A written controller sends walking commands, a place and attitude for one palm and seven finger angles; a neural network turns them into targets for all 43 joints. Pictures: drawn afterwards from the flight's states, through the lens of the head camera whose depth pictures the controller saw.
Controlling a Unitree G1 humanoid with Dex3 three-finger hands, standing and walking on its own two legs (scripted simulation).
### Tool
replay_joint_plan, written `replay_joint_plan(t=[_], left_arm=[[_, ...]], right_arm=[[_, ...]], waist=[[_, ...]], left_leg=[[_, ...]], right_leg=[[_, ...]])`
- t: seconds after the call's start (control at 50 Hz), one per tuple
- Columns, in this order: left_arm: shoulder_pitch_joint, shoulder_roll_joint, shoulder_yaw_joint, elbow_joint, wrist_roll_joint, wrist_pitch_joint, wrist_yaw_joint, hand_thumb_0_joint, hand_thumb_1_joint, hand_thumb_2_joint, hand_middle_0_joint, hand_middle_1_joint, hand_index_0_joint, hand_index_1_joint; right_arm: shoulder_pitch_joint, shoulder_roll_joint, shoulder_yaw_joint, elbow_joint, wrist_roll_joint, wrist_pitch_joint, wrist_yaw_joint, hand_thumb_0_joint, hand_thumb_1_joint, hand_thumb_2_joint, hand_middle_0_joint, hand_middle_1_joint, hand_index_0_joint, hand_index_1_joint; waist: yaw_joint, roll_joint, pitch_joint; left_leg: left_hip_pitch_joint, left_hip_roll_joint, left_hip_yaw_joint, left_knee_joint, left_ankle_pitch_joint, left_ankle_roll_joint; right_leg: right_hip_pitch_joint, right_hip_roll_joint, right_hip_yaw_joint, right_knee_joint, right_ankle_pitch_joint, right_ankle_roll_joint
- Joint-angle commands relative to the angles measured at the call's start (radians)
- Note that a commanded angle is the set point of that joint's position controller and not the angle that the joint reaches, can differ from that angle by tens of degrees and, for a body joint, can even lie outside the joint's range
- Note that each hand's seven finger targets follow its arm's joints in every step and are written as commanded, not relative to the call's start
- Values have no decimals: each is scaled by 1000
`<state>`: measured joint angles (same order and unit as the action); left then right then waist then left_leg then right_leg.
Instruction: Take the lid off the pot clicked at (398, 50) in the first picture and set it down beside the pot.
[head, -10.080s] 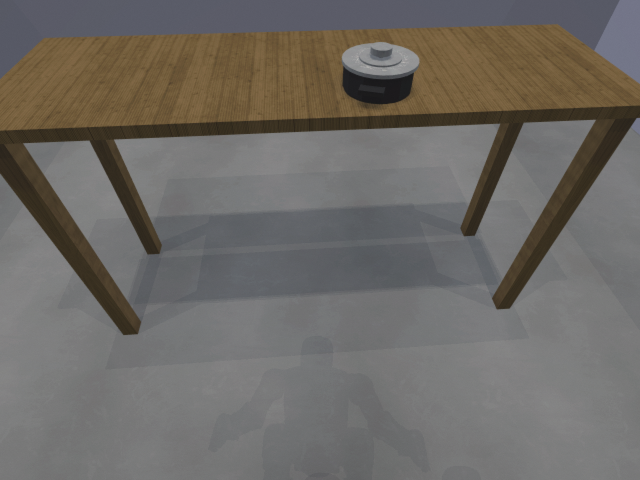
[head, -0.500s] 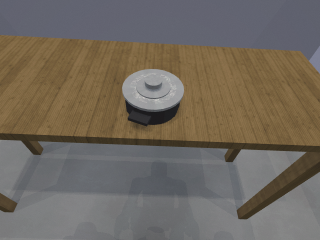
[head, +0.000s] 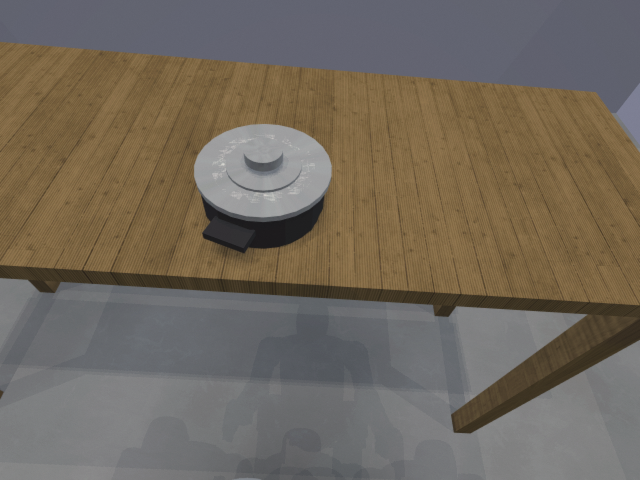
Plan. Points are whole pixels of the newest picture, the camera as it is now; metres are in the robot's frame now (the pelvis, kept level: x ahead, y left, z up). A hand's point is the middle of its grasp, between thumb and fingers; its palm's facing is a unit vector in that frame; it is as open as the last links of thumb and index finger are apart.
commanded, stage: come to a stop and stand still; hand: left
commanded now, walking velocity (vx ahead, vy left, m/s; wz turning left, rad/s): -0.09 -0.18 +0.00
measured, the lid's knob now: (263, 154) +0.44 +0.11 +0.16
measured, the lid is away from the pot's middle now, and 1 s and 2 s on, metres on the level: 0.00 0.00 0.00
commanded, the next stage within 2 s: look again from close up in 1.14 s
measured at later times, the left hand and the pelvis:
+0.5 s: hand out of the picture +0.05 +0.15 -0.16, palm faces +0.03 -0.98 -0.21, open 7.3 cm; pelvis +0.01 -0.04 +0.01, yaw +0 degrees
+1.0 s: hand out of the picture +0.03 +0.17 -0.16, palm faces +0.00 -0.97 -0.24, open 7.3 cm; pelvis +0.00 -0.01 +0.00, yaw +0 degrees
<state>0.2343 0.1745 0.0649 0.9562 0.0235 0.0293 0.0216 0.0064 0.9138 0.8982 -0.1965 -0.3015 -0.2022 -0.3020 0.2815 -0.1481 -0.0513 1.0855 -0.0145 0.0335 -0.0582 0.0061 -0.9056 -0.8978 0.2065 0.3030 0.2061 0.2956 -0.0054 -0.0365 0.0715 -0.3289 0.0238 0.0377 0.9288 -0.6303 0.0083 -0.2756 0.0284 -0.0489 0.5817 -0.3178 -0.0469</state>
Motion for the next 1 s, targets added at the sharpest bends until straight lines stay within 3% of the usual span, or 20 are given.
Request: replay_joint_plan(t=[0.0, 0.04, 0.06, 0.08, 0.1, 0.16, 0.18, 0.22, 0.26, 0.28, 0.3, 0.38, 0.44, 0.74, 0.76, 0.78, 0.8, 0.84, 0.88, 0.98], left_arm=[[28, 133, 18, -61, 4, 1, 14, 0, 900, 900, -200, -300, -200, -300], [7, 110, 11, -69, -8, 1, 9, 0, 900, 900, -200, -300, -200, -300], [40, 70, 5, -71, -14, 0, 3, 0, 900, 900, -200, -300, -200, -300], [55, 49, 2, -68, -23, -1, 1, 0, 900, 900, -200, -300, -200, -300], [57, 82, 5, -70, -23, 3, 5, 0, 900, 900, -200, -300, -200, -300], [33, 56, -7, -32, -14, -8, 6, 0, 900, 900, -200, -300, -200, -300], [51, 46, -16, -20, -15, -17, 4, 0, 900, 900, -200, -300, -200, -300], [79, 48, -23, 4, -15, -36, 6, 0, 900, 900, -200, -300, -200, -300], [85, 106, -18, 8, -14, -54, 17, 0, 900, 900, -200, -300, -200, -300], [70, 119, -24, 6, -16, -56, 17, 0, 900, 900, -200, -300, -200, -300], [50, 121, -25, -2, -18, -55, 15, 0, 900, 900, -200, -300, -200, -300], [35, 114, -30, 6, -13, -51, 17, 0, 900, 900, -200, -300, -200, -300], [38, 121, -31, 13, -15, -51, 14, 0, 900, 900, -200, -300, -200, -300], [71, 111, -36, 65, -19, -61, 11, 0, 900, 900, -200, -300, -200, -300], [153, 117, -43, 112, 0, -74, 56, 0, 900, 900, -200, -300, -200, -300], [89, 170, -39, 57, -9, -80, 47, 0, 900, 900, -200, -300, -200, -300], [55, 166, -38, 44, -18, -66, 29, 0, 900, 900, -200, -300, -200, -300], [49, 133, -43, 34, -14, -57, 24, 0, 900, 900, -200, -300, -200, -300], [60, 106, -53, 42, -10, -53, 23, 0, 900, 900, -200, -300, -200, -300], [72, 93, -58, 41, -11, -48, 25, 0, 900, 900, -200, -300, -200, -300]], right_arm=[[68, -27, -10, -66, 2, -25, -1, 0, -900, -900, 200, 300, 200, 300], [126, -32, -4, -49, -2, -37, -2, 0, -900, -900, 200, 300, 200, 300], [94, -89, -10, -65, -9, -50, -3, 0, -900, -900, 200, 300, 200, 300], [65, -147, -13, -97, -17, -53, -3, 0, -900, -900, 200, 300, 200, 300], [26, -162, -14, -121, -19, -49, 1, 0, -900, -900, 200, 300, 200, 300], [-90, -113, 12, -130, -17, -59, -1, 0, -900, -900, 200, 300, 200, 300], [-87, -117, 15, -123, -14, -59, 1, 0, -900, -900, 200, 300, 200, 300], [-56, -131, 6, -116, -1, -57, 2, 0, -900, -900, 200, 300, 200, 300], [-37, -119, -3, -116, 8, -51, 8, 0, -900, -900, 200, 300, 200, 300], [-31, -109, -1, -114, 10, -51, 13, 0, -900, -900, 200, 300, 200, 300], [-46, -100, -3, -114, 6, -53, 18, 0, -900, -900, 200, 300, 200, 300], [-73, -104, -3, -89, 6, -39, 27, 0, -900, -900, 200, 300, 200, 300], [-77, -98, 5, -72, 3, -39, 32, 0, -900, -900, 200, 300, 200, 300], [-21, -89, 25, -6, 4, -58, 30, 0, -900, -900, 200, 300, 200, 300], [-84, -144, 20, -71, 11, -70, 33, 0, -900, -900, 200, 300, 200, 300], [-7, -87, 28, -92, 6, -59, 39, 0, -900, -900, 200, 300, 200, 300], [-18, -91, 21, -93, -3, -49, 40, 0, -900, -900, 200, 300, 200, 300], [-3, -121, 19, -120, -3, -49, 36, 0, -900, -900, 200, 300, 200, 300], [2, -129, 18, -124, 0, -51, 38, 0, -900, -900, 200, 300, 200, 300], [23, -133, 20, -128, 0, -59, 38, 0, -900, -900, 200, 300, 200, 300]], waist=[[-35, -30, -70], [-65, 26, -70], [-43, 198, -57], [-34, 357, -40], [-28, 272, -36], [17, 316, 7], [24, 274, -28], [25, 86, -92], [1, -77, -148], [-9, -59, -161], [-9, 25, -131], [-4, -105, -70], [-1, -44, -29], [9, 31, -48], [23, 144, -52], [-29, 141, -130], [-10, 232, -146], [-16, 139, -75], [-9, 46, -16], [-1, 1, 17]], left_leg=[[43, -9, 44, -189, 180, -13], [180, 18, 21, -443, 442, -4], [201, 157, -189, -555, 550, 56], [143, 341, -397, -643, 712, 165], [52, 375, -393, -659, 692, 225], [8, 240, -233, -603, 799, 173], [90, 208, -179, -555, 876, 148], [199, 147, -131, -447, 905, 85], [162, 76, -60, -410, 672, 14], [173, 58, -47, -447, 566, 2], [174, 49, -53, -479, 575, 5], [188, 60, -52, -493, 498, 1], [181, 54, -51, -520, 469, 0], [182, 72, -64, -558, 541, 1], [165, 84, -12, -357, 650, -20], [144, 50, -40, -417, 428, -12], [168, 42, -47, -451, 436, -5], [92, 77, -89, -460, 394, 13], [60, 82, -105, -482, 391, 26], [52, 79, -114, -512, 390, 33]], right_leg=[[-8, -240, 232, -141, 533, -184], [-71, -164, 159, -41, 381, -91], [-135, -84, 100, 66, 194, -23], [-159, -18, 40, 196, -168, 30], [-83, -20, 93, 294, -256, 30], [-25, -51, 99, 183, -191, 37], [-6, -53, 74, 78, -117, 44], [57, -54, 69, -150, 134, 63], [144, -163, 214, -151, 613, 38], [144, -197, 212, -142, 666, 21], [125, -188, 184, -142, 630, 21], [63, -154, 194, -213, 389, 34], [41, -147, 203, -248, 283, 32], [99, -130, 165, -252, 291, 25], [80, -185, 199, -199, 637, 31], [105, -195, 206, -173, 417, -9], [88, -174, 190, -142, 272, -31], [3, -113, 144, -145, 32, -12], [-21, -94, 140, -141, 18, -5], [-36, -90, 142, -122, 35, 4]])
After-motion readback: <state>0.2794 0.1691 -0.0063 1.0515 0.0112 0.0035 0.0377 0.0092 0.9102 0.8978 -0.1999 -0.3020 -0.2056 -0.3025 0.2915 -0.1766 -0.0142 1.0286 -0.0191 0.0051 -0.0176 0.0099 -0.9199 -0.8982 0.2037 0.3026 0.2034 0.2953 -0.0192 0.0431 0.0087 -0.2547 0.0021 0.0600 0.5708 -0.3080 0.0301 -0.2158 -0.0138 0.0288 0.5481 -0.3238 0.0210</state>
